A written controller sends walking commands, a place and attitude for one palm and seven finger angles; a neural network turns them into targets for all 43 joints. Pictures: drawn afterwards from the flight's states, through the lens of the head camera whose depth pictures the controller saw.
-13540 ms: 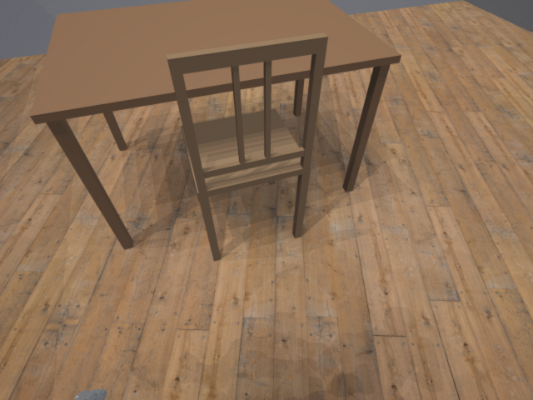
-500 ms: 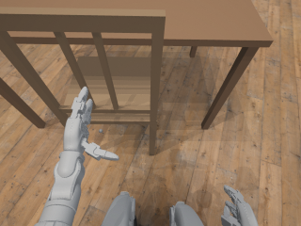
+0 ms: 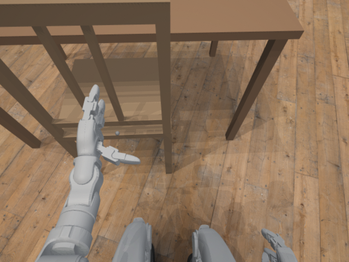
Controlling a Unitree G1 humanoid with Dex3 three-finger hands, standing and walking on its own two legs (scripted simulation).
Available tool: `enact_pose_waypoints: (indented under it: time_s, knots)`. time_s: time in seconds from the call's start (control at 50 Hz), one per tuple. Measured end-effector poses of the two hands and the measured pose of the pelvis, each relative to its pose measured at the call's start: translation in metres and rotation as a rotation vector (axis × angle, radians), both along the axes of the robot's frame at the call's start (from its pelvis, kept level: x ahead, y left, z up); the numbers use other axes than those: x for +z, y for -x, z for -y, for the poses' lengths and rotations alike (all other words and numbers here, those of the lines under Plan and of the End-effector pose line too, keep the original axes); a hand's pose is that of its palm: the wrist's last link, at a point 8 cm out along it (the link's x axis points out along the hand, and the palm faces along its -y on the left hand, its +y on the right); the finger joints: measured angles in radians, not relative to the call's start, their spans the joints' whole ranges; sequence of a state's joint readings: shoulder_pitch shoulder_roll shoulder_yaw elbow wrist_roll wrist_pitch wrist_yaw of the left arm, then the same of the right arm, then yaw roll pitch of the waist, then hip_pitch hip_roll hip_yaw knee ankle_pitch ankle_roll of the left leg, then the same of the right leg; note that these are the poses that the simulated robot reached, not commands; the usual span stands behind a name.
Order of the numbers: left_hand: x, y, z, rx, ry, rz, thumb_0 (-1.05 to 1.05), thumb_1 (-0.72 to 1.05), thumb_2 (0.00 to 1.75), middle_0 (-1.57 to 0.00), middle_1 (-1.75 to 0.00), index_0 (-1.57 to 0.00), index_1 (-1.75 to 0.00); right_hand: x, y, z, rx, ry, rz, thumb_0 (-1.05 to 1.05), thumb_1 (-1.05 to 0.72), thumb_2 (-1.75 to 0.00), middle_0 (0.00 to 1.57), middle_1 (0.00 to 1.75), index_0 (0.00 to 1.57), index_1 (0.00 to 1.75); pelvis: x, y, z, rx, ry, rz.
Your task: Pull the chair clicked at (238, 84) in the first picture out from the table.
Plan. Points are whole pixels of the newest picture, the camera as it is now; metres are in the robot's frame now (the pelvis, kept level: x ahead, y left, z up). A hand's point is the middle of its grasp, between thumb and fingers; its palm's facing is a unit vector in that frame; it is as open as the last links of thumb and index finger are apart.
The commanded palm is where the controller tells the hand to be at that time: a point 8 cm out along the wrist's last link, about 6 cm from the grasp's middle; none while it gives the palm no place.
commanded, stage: aim the fingers beside a spindle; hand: left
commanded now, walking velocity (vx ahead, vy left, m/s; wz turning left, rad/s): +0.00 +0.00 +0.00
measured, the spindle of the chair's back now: (72, 84) +0.53 +0.26 +0.05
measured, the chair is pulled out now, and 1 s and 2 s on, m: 0.00 0.00 0.00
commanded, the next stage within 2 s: push the fingers through the gap in 0.46 s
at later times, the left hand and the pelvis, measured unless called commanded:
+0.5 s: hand (114, 135) +0.39 +0.14 +0.03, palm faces +0.06 -1.00 -0.03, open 16.9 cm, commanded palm +0.36 +0.19 +0.03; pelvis +0.00 +0.00 +0.00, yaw +0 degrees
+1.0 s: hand (117, 122) +0.42 +0.14 +0.04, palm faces +0.06 -1.00 -0.03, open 16.9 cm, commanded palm +0.40 +0.19 +0.03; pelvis +0.00 +0.01 +0.00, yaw +0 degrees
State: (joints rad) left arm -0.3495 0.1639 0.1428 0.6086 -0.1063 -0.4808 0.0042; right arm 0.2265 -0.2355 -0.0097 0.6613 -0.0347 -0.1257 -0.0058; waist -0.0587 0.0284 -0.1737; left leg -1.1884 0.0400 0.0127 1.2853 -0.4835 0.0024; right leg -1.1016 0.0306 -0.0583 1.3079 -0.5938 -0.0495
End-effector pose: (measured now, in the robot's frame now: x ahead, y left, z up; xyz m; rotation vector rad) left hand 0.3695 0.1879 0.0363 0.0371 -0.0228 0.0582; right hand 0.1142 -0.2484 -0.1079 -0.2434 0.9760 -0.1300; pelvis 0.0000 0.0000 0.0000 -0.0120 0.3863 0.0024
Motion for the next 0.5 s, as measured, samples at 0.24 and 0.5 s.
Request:
enact_pose_waypoints:
  time_s: [0.24,0.5]
  knots:
    - [-0.003,0.009,-0.003,-0.005,0.007,-0.010,-0.01,-0.50,0.30,-0.06,-0.08,-0.06,-0.08,0.000,0.000,0.001,0.005,0.002,-0.019,0.01,-0.90,-0.90,0.20,0.30,0.20,0.30,0.002,-0.002,-0.001,0.007,0.001,0.004]
    - [-0.005,0.004,-0.007,-0.001,0.009,-0.011,-0.01,-0.50,0.30,-0.06,-0.08,-0.06,-0.08,0.003,-0.015,-0.005,0.010,-0.001,0.012,0.01,-0.90,-0.90,0.20,0.30,0.20,0.30,0.001,-0.004,-0.005,0.001,0.004,-0.003]
